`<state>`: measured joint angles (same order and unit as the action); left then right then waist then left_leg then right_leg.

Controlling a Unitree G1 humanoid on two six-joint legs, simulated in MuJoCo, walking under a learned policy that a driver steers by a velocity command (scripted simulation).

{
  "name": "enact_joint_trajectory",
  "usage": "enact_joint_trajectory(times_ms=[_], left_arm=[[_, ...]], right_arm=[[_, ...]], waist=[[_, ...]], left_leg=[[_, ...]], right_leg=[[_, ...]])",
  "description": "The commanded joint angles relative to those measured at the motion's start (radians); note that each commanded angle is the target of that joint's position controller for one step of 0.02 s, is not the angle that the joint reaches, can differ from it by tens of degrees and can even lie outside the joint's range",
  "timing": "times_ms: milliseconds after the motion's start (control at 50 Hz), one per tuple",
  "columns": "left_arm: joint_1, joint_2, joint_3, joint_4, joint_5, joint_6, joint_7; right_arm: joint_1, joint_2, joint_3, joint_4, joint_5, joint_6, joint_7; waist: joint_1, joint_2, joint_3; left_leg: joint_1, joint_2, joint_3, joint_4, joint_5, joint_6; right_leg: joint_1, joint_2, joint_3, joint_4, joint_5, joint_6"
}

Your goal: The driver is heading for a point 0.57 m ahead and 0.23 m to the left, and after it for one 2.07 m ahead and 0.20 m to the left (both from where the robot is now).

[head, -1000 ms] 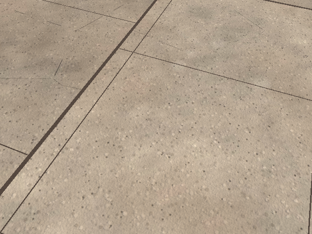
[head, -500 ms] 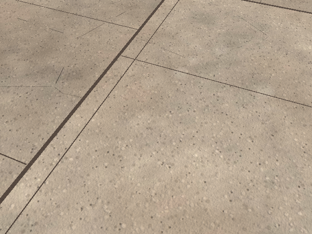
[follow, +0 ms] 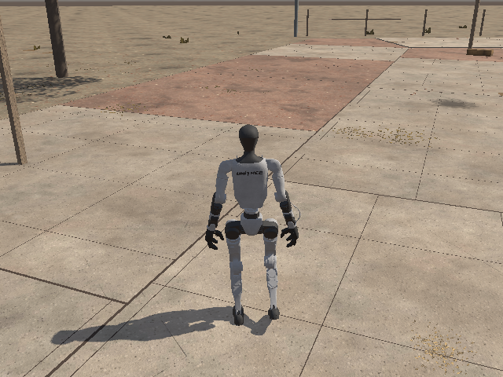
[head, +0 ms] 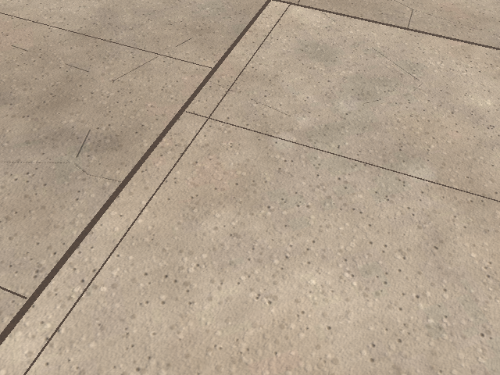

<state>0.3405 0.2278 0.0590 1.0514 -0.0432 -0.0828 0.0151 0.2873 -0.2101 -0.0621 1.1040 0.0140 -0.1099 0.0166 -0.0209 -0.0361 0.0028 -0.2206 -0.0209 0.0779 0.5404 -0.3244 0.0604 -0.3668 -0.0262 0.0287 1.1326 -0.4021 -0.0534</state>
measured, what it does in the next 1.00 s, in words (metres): walks ahead, turning left: right foot, then left foot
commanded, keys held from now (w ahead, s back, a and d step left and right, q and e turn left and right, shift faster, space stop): w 0.16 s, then w+q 0.14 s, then q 0.56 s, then w+q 0.14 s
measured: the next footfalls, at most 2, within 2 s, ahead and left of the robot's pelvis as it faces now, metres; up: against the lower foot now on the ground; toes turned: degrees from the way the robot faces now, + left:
right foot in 0.40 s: +0.40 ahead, -0.15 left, +0.00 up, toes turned +3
left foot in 0.88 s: +0.34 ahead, +0.10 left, +0.00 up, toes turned +25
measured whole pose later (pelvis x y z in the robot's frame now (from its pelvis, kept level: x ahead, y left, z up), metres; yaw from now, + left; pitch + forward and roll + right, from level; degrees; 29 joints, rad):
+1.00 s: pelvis +0.33 +0.00 +0.01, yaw +25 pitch +3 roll -2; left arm 0.07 0.31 0.09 0.87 -0.01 -0.03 0.01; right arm 0.22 -0.27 -0.09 0.76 0.01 -0.01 0.00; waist -0.01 -0.04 0.02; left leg -0.33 -0.02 0.00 0.52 -0.24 0.07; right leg -0.52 -0.05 -0.04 1.04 -0.43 0.01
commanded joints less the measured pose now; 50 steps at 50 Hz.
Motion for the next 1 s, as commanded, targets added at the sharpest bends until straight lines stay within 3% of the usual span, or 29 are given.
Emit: enact_joint_trajectory(times_ms=[20,40,80,120,180,260,320,360,380,400,420,440,460,480,500,540,580,620,700,780,840,860,880,900,920,940,960,980,1000], left_arm=[[-0.104,0.082,0.023,-0.1,0.008,-0.035,-0.004],[-0.098,0.083,0.029,-0.095,0.011,-0.027,-0.007],[-0.123,0.058,0.028,-0.102,0.016,-0.013,-0.012],[-0.21,0.041,0.023,-0.138,0.021,-0.005,-0.013],[-0.354,0.027,0.009,-0.192,0.021,-0.007,-0.021],[-0.474,0.044,0.002,-0.237,0.014,-0.021,-0.042],[-0.492,0.072,0.005,-0.263,0.014,-0.037,-0.055],[-0.375,0.128,0.029,-0.246,0.025,-0.045,-0.049],[-0.216,0.175,0.051,-0.205,0.028,-0.048,-0.041],[-0.041,0.247,0.067,-0.179,0.052,-0.048,-0.027],[-0.01,0.313,0.067,-0.18,0.081,-0.037,-0.026],[-0.024,0.243,0.049,-0.208,0.076,-0.027,-0.027],[-0.125,0.18,0.031,-0.228,0.062,-0.019,-0.024],[-0.189,0.132,0.018,-0.233,0.05,-0.014,-0.018],[-0.227,0.108,0.01,-0.228,0.051,-0.013,-0.017],[-0.277,0.102,0.008,-0.216,0.076,-0.014,-0.02],[-0.296,0.126,0.016,-0.21,0.081,-0.016,-0.014],[-0.295,0.163,0.028,-0.204,0.075,-0.012,0.002],[-0.319,0.195,0.037,-0.212,0.058,0.015,0.026],[-0.281,0.23,0.048,-0.204,0.036,0.046,0.027],[-0.267,0.238,0.053,-0.2,0.016,0.068,0.027],[-0.209,0.213,0.05,-0.179,0.02,0.075,0.023],[-0.19,0.16,0.038,-0.184,0.045,0.076,0.014],[-0.26,0.116,0.024,-0.258,0.072,0.067,0.006],[-0.33,0.148,0.032,-0.276,0.054,0.049,-0.003],[-0.36,0.175,0.041,-0.289,0.022,0.037,-0.012],[-0.349,0.192,0.05,-0.272,0.017,0.028,-0.012],[-0.346,0.209,0.057,-0.261,0.031,0.022,-0.009],[-0.338,0.204,0.059,-0.257,0.041,0.016,-0.009]], right_arm=[[0.04,-0.082,0.011,-0.03,-0.01,-0.014,0.01],[0.056,-0.065,0.018,-0.026,-0.013,-0.007,0.008],[0.117,-0.078,0.021,-0.013,-0.016,0.001,-0.005],[0.146,-0.11,0.019,-0.014,-0.019,0.005,-0.019],[0.162,-0.123,0.018,-0.029,-0.019,0.013,-0.032],[0.219,-0.131,0.009,-0.026,-0.003,0.019,-0.036],[0.21,-0.14,-0.002,-0.032,0.004,0.031,-0.043],[0.178,-0.167,-0.015,-0.05,-0.003,0.043,-0.045],[0.149,-0.162,-0.014,-0.07,-0.004,0.049,-0.043],[0.114,-0.129,-0.001,-0.121,-0.017,0.047,-0.04],[0.263,0.028,0.037,-0.137,-0.019,0.036,-0.039],[0.297,-0.065,0.015,-0.121,0.01,0.025,-0.036],[0.205,-0.117,-0.005,-0.145,0.034,0.03,-0.041],[0.135,-0.122,-0.009,-0.159,0.028,0.042,-0.049],[0.112,-0.119,-0.02,-0.162,0.015,0.059,-0.056],[0.145,-0.076,-0.029,-0.173,0.017,0.102,-0.061],[0.119,-0.058,-0.031,-0.213,0.013,0.125,-0.064],[0.057,-0.078,-0.037,-0.259,0.001,0.135,-0.06],[-0.043,-0.108,-0.041,-0.313,0.0,0.142,-0.032],[-0.135,-0.135,-0.051,-0.373,0.0,0.155,-0.007],[-0.12,-0.138,-0.058,-0.39,-0.002,0.156,0.004],[-0.087,-0.169,-0.071,-0.384,-0.007,0.153,-0.005],[-0.016,-0.268,-0.102,-0.373,-0.006,0.149,-0.024],[0.028,-0.359,-0.115,-0.381,-0.004,0.143,-0.035],[0.079,-0.317,-0.103,-0.383,-0.017,0.112,-0.021],[0.053,-0.283,-0.092,-0.388,-0.014,0.087,-0.016],[-0.007,-0.255,-0.083,-0.4,0.001,0.075,-0.019],[-0.049,-0.228,-0.072,-0.412,0.009,0.073,-0.025],[-0.071,-0.209,-0.063,-0.419,0.007,0.072,-0.032]], waist=[[-0.002,0.09,0.086],[0.004,0.105,0.079],[0.0,0.106,0.079],[-0.01,0.09,0.096],[-0.039,0.093,0.122],[-0.061,0.102,0.153],[-0.03,0.117,0.149],[0.043,0.171,0.05],[0.122,0.175,-0.052],[0.18,0.119,-0.222],[0.088,-0.211,-0.452],[0.1,-0.218,-0.564],[0.08,-0.153,-0.395],[0.063,-0.065,-0.254],[0.035,-0.027,-0.174],[-0.023,-0.063,-0.104],[-0.038,-0.073,-0.063],[-0.035,-0.067,-0.067],[-0.017,-0.063,-0.079],[0.012,-0.06,-0.06],[-0.008,-0.054,-0.066],[-0.01,-0.011,-0.077],[-0.009,0.189,-0.097],[0.003,0.384,-0.098],[-0.063,0.248,-0.169],[-0.047,0.2,-0.133],[-0.018,0.153,-0.091],[-0.003,0.153,-0.063],[0.015,0.159,-0.05]], left_leg=[[0.213,0.294,-0.403,-0.385,0.051,0.133],[0.192,0.258,-0.327,-0.392,0.132,0.115],[0.195,0.234,-0.251,-0.402,0.283,0.117],[0.197,0.239,-0.222,-0.418,0.36,0.129],[0.155,0.22,-0.181,-0.445,0.356,0.124],[0.191,0.238,-0.19,-0.433,0.34,0.13],[0.255,0.263,-0.204,-0.355,0.455,0.107],[0.27,0.239,-0.196,-0.184,0.813,0.067],[0.22,0.181,-0.168,0.001,0.896,0.026],[-0.005,0.113,-0.148,0.284,0.624,-0.021],[-0.329,-0.064,-0.114,0.677,-0.299,-0.081],[-0.341,-0.043,-0.266,0.847,-0.357,-0.085],[-0.421,0.014,-0.215,0.874,-0.302,-0.086],[-0.433,0.062,-0.162,0.833,-0.232,-0.093],[-0.392,0.093,-0.151,0.798,-0.18,-0.098],[-0.269,0.118,-0.13,0.735,-0.132,-0.086],[-0.261,0.123,-0.112,0.641,-0.104,-0.084],[-0.281,0.136,-0.112,0.533,-0.027,-0.082],[-0.22,0.128,-0.074,0.344,0.118,-0.072],[-0.217,0.103,-0.036,0.217,0.048,-0.052],[-0.123,0.057,0.013,0.015,0.1,-0.009],[-0.033,0.042,-0.013,-0.071,0.199,0.021],[0.116,0.178,-0.229,-0.154,0.436,0.09],[0.276,0.369,-0.587,-0.17,0.42,0.279],[0.281,0.39,-0.685,-0.24,0.168,0.331],[0.28,0.348,-0.631,-0.28,-0.034,0.282],[0.233,0.313,-0.574,-0.298,-0.164,0.225],[0.187,0.294,-0.543,-0.32,-0.197,0.195],[0.143,0.267,-0.51,-0.343,-0.185,0.18]], right_leg=[[-0.421,-0.108,0.042,0.07,0.169,-0.045],[-0.378,-0.114,0.026,0.026,0.202,-0.037],[-0.378,-0.11,-0.01,-0.04,0.244,-0.01],[-0.419,-0.108,-0.022,-0.147,0.297,0.017],[-0.377,-0.082,-0.045,-0.365,0.407,0.036],[-0.333,-0.043,-0.049,-0.525,0.455,0.039],[-0.271,-0.024,-0.029,-0.611,0.419,0.02],[-0.063,0.039,-0.062,-0.627,0.385,-0.005],[0.151,0.049,-0.069,-0.65,0.468,-0.032],[0.503,-0.123,0.078,-0.564,0.72,-0.09],[0.852,-0.452,0.461,-0.574,1.034,-0.25],[0.8,-0.457,0.601,-0.675,0.953,-0.29],[0.651,-0.42,0.417,-0.695,0.886,-0.25],[0.479,-0.366,0.268,-0.721,0.852,-0.205],[0.326,-0.321,0.176,-0.755,0.819,-0.179],[0.11,-0.281,0.056,-0.835,0.696,-0.163],[0.037,-0.287,0.004,-0.895,0.639,-0.191],[0.055,-0.308,-0.021,-0.922,0.602,-0.207],[0.08,-0.3,-0.11,-0.941,0.459,-0.183],[0.179,-0.33,-0.12,-0.885,0.379,-0.15],[0.221,-0.317,-0.148,-0.76,0.345,-0.08],[0.189,-0.277,-0.179,-0.664,0.3,-0.026],[0.026,-0.176,-0.272,-0.403,0.118,0.053],[-0.334,-0.013,-0.247,-0.112,-0.294,0.123],[-0.421,-0.001,-0.034,0.031,-0.281,0.101],[-0.477,-0.024,0.012,0.037,-0.174,0.066],[-0.482,-0.049,0.025,0.004,-0.068,0.045],[-0.463,-0.062,0.031,-0.049,0.005,0.04],[-0.415,-0.064,0.033,-0.102,0.073,0.04]])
